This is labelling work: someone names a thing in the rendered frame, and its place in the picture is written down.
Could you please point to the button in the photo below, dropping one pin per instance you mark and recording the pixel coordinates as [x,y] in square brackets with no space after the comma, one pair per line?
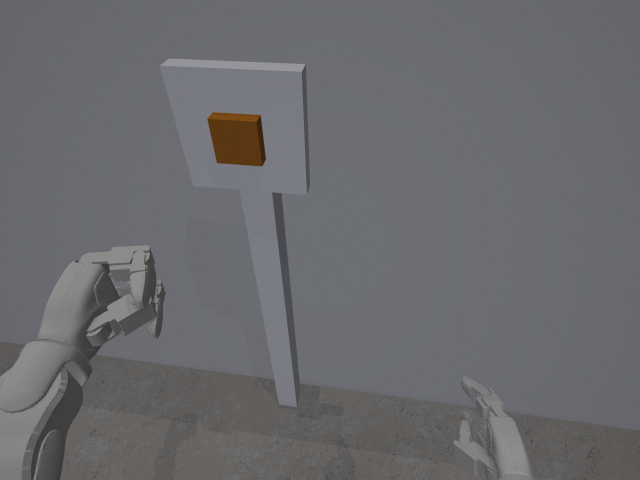
[237,138]

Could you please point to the robot right hand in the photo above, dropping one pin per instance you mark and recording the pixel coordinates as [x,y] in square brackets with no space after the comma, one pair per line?
[499,438]

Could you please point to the left robot forearm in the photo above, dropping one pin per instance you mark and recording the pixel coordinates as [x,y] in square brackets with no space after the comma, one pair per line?
[39,398]

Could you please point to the panel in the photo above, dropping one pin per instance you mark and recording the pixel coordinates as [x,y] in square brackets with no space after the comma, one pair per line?
[277,92]

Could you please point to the robot left hand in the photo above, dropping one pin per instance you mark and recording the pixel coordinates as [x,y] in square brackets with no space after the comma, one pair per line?
[73,313]

